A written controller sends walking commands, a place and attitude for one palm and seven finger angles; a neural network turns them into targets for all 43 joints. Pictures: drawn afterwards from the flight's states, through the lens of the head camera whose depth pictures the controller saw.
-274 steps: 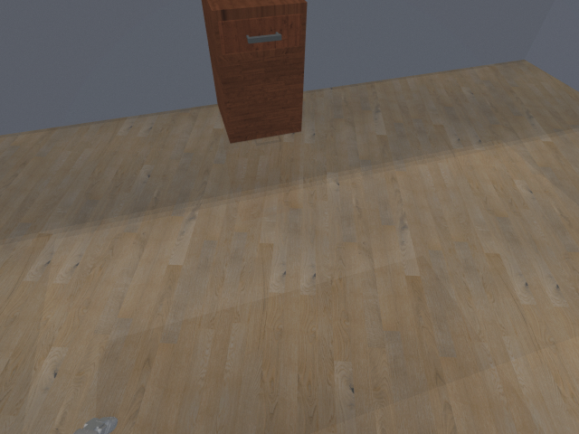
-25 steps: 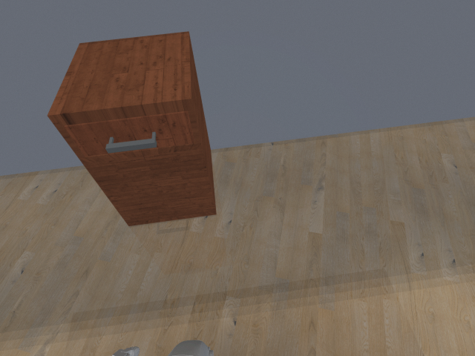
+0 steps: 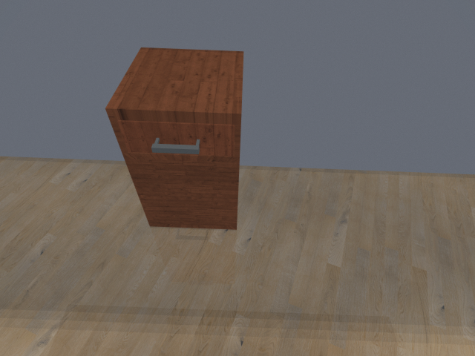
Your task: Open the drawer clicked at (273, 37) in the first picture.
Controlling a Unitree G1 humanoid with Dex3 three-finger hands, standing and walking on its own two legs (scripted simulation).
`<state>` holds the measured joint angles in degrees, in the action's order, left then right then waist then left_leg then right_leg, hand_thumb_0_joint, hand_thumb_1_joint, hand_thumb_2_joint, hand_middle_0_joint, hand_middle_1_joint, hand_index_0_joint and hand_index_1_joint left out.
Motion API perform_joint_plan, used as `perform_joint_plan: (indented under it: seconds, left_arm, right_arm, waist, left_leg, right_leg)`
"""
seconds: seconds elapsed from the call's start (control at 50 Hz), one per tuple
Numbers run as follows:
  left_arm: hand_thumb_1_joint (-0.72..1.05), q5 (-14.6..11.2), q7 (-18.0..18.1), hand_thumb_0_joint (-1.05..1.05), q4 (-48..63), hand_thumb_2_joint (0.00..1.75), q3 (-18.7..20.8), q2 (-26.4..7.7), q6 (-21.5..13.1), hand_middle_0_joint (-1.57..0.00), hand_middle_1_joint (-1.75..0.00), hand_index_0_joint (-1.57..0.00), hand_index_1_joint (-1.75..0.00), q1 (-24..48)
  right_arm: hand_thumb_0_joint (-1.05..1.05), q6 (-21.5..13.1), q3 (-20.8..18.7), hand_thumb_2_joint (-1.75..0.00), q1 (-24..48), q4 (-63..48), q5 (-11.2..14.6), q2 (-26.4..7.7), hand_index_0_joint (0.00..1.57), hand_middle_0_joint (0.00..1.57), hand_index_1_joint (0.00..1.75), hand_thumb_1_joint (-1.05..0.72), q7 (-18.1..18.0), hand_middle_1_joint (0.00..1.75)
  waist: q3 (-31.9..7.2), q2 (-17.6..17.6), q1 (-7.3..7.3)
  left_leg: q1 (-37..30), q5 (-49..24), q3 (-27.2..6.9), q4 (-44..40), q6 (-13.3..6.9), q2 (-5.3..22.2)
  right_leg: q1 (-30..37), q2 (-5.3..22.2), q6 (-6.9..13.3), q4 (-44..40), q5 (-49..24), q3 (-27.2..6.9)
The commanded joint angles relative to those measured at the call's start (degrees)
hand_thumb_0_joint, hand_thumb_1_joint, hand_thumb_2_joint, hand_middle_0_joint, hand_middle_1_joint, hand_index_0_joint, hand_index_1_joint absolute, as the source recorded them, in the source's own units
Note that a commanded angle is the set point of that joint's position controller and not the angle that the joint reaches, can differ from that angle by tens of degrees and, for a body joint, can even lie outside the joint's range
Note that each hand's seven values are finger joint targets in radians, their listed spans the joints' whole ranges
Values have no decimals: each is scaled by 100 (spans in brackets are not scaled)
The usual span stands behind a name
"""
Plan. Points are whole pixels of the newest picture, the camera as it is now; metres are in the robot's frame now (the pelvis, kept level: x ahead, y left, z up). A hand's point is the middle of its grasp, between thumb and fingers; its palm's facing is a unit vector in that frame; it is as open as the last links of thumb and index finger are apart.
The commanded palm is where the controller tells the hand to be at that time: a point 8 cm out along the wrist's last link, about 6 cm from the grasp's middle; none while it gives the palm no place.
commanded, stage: take the last steps up to it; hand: left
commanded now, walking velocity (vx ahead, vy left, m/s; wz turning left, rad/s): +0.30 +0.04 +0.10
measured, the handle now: (176, 145) +0.79 +0.26 -0.19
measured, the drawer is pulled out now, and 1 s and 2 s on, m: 0.00 0.00 0.00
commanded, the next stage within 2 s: come to a stop and stand still in 0.78 s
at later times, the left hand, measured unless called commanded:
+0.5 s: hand out of the picture +0.03 +0.15 -0.17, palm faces +0.17 -0.97 -0.17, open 7.3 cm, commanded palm none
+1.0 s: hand (146, 260) +0.35 +0.24 -0.17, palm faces +0.06 -0.97 -0.23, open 7.3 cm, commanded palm none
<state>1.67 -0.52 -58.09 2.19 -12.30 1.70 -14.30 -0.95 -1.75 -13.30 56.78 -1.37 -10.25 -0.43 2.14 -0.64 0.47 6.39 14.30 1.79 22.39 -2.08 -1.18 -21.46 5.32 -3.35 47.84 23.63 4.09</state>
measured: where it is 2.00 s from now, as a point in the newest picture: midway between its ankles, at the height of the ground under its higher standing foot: outside the picture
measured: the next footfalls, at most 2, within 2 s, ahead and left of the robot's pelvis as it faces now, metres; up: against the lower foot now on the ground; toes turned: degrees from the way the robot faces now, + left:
right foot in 0.10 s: +0.09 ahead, -0.13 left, +0.00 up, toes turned -6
left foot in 0.60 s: +0.24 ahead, +0.16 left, +0.00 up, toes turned +12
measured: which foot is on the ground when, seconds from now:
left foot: down 0.00-0.10, up 0.12-0.58, down 0.60-1.00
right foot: up 0.00-0.08, down 0.10-0.60, up 0.62-0.96, down 0.98-1.00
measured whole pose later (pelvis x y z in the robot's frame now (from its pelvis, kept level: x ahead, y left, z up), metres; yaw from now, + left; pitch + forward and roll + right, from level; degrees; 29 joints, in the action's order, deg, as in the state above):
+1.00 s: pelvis +0.27 +0.05 -0.01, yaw +2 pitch -1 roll +2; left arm 1.5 0.8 -57.4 2.2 -10.2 -1.8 -9.3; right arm -1.7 -1.4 -17.6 63.3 -1.3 -7.7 -1.1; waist 2.8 -1.0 -0.7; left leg 5.9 20.1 9.6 27.6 -0.3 0.4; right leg -19.4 4.5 0.4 32.2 9.9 5.1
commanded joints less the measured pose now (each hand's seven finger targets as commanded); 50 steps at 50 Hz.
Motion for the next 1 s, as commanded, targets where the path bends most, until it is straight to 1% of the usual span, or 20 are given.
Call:
perform_joint_plan:
  seconds: [0.0, 0.04, 0.06, 0.08, 0.1, 0.12, 0.18, 0.22, 0.38, 0.48, 0.54, 0.56, 0.58, 0.62, 0.66, 0.7, 0.84, 0.9, 0.94, 0.98]
  left_arm:
    - [90, -17, -15, 0, 435, 90, 58, -243, -245, -20, -30, -20, -30, 178]
    - [90, 0, -2, 0, 161, 90, 91, -242, -314, -20, -30, -20, -30, -467]
    - [90, 27, 36, 0, 1, 90, 151, -455, -376, -20, -30, -20, -30, -906]
    - [90, 69, 86, 0, -113, 90, 247, -936, -428, -20, -30, -20, -30, -1383]
    - [90, -20, 141, 0, -106, 90, 320, -1197, -412, -20, -30, -20, -30, -1637]
    - [90, -52, 157, 0, -82, 90, 301, -1075, -434, -20, -30, -20, -30, -1454]
    - [90, -36, 188, 0, 83, 90, 147, -396, -502, -20, -30, -20, -30, -589]
    - [90, -44, 184, 0, 52, 90, 105, -295, -551, -20, -30, -20, -30, -557]
    - [90, -31, 170, 0, -377, 90, 117, -339, -657, -20, -30, -20, -30, -1286]
    - [90, 11, 190, 0, -505, 90, 163, -437, -596, -20, -30, -20, -30, -1320]
    - [90, -10, 187, 0, -496, 90, 194, -356, -512, -20, -30, -20, -30, -1097]
    - [90, -52, 150, 0, -454, 90, 143, -92, -493, -20, -30, -20, -30, -1306]
    - [90, -94, 113, 0, -303, 90, 78, 192, -490, -20, -30, -20, -30, -1336]
    - [90, -52, 126, 0, -126, 90, 80, 133, -451, -20, -30, -20, -30, -690]
    - [90, -29, 42, 0, -187, 90, 114, 95, -431, -20, -30, -20, -30, -502]
    - [90, -22, 32, 0, -298, 90, 88, 192, -352, -20, -30, -20, -30, -733]
    - [90, -16, 29, 0, 58, 90, 55, 233, -237, -20, -30, -20, -30, -211]
    - [90, -29, 78, 0, 57, 90, 27, 187, -257, -20, -30, -20, -30, -170]
    - [90, -38, 145, 0, -103, 90, 26, -48, -327, -20, -30, -20, -30, -551]
    - [90, -71, 219, 0, -146, 90, 62, -652, -361, -20, -30, -20, -30, -563]
  right_arm:
    - [0, -53, -227, -90, -357, -4, 0, -961, 20, 20, 30, -90, -41, 30]
    - [0, -50, -193, -90, -245, 46, 26, -848, 20, 20, 30, -90, -47, 30]
    - [0, -77, -165, -90, -239, 59, 58, -660, 20, 20, 30, -90, -35, 30]
    - [0, -103, -95, -90, -268, -82, 102, -339, 20, 20, 30, -90, 7, 30]
    - [0, -58, -157, -90, -84, -247, 36, -577, 20, 20, 30, -90, 48, 30]
    - [0, -27, -224, -90, 155, -224, -6, -700, 20, 20, 30, -90, 86, 30]
    - [0, 85, -255, -90, -299, 117, -44, -392, 20, 20, 30, -90, 167, 30]
    - [0, 133, -240, -90, -673, 267, -43, -240, 20, 20, 30, -90, 188, 30]
    - [0, 32, -205, -90, 128, -26, -13, -163, 20, 20, 30, -90, 266, 30]
    - [0, -88, -148, -90, 467, -171, 24, -79, 20, 20, 30, -90, 289, 30]
    - [0, -200, -192, -90, -634, 175, -11, -358, 20, 20, 30, -90, 183, 30]
    - [0, -256, -296, -90, -1375, 377, -71, -863, 20, 20, 30, -90, 98, 30]
    - [0, -236, -402, -90, -1884, 476, -44, -1395, 20, 20, 30, -90, 9, 30]
    - [0, -173, -354, -90, -1350, 363, 1, -1168, 20, 20, 30, -90, -73, 30]
    - [0, -237, -182, -90, -684, 189, 5, -597, 20, 20, 30, -90, -89, 30]
    - [0, -314, -107, -90, -511, 184, 28, -420, 20, 20, 30, -90, -111, 30]
    - [0, -263, -161, -90, -479, 232, -7, -558, 20, 20, 30, -90, -86, 30]
    - [0, -179, -131, -90, -407, 305, -5, -526, 20, 20, 30, -90, -108, 30]
    - [0, -168, -59, -90, -400, 395, 43, -367, 20, 20, 30, -90, -129, 30]
    - [0, -94, -54, -90, -835, 468, 135, -173, 20, 20, 30, -90, -97, 30]
  waist:
    - [219, 821, -100]
    - [163, 429, 235]
    - [138, -96, 426]
    - [83, -1407, 594]
    - [110, -1713, 691]
    - [452, -1310, 626]
    - [792, -475, 39]
    - [620, -685, -107]
    - [535, -634, 192]
    - [518, -876, 225]
    - [80, -342, -328]
    - [-538, 802, -543]
    - [-842, 2042, -610]
    - [-426, 1462, -559]
    - [179, 864, -291]
    - [95, 600, -57]
    - [172, 619, -23]
    - [172, 461, 56]
    - [-26, -58, 262]
    - [-398, -545, -15]
  left_leg:
    - [396, 457, -1407, -874, -862, 1423]
    - [1148, 923, -1095, -204, -578, 1078]
    - [1821, 1297, -745, 584, -324, 662]
    - [2826, 1627, 5, 2128, -26, 11]
    - [3170, 1937, -77, 3201, 20, 105]
    - [3196, 1497, -377, 3846, 1, 337]
    - [2822, 160, -290, 4138, 148, 661]
    - [2603, -293, -106, 4010, 238, 655]
    - [2995, -540, 209, 2622, 332, 780]
    - [2092, -76, 417, 1516, 156, 626]
    - [98, -259, 554, 478, 48, 360]
    - [-1070, -434, -328, 173, -191, 1147]
    - [-1726, -856, -2107, -425, -671, 2375]
    - [-784, 385, -2117, -884, -950, 2473]
    - [98, -132, -1302, -1049, -829, 2108]
    - [485, -978, -719, -1088, -748, 1862]
    - [402, -1467, -222, -979, -907, 1755]
    - [501, -2176, -43, -388, -688, 1601]
    - [579, -2081, 261, 357, -170, 1133]
    - [1059, 245, 357, 772, 243, 499]
  right_leg:
    - [215, -143, 103, -1053, -163, 122]
    - [1511, -246, 130, -2010, -771, 201]
    - [2278, 123, 232, -2482, -438, -295]
    - [2825, 1416, 699, -3369, 629, -2065]
    - [2496, 2216, 1169, -4116, 1567, -3296]
    - [1765, 2180, 1280, -4368, 2266, -3447]
    - [732, 1506, 877, -4250, 1027, -1697]
    - [730, 1130, 758, -4225, 162, -839]
    - [1683, 1149, 1050, -4097, -975, -464]
    - [1569, 1247, 1043, -3588, -1611, -310]
    - [928, 814, 809, -2077, -1949, 102]
    - [283, 310, 584, -565, -1314, 500]
    - [-945, -349, 382, 1002, 1019, 623]
    - [-1485, -62, 567, 2263, 762, -108]
    - [-1330, 225, 507, 2164, -76, -250]
    - [-803, 250, 414, 1710, -331, -214]
    - [-313, 75, 310, -286, -638, 14]
    - [386, -115, 300, -1156, -1057, 103]
    - [1293, 20, 256, -2375, -2655, -56]
    - [2001, 1263, 830, -2126, -5839, -1112]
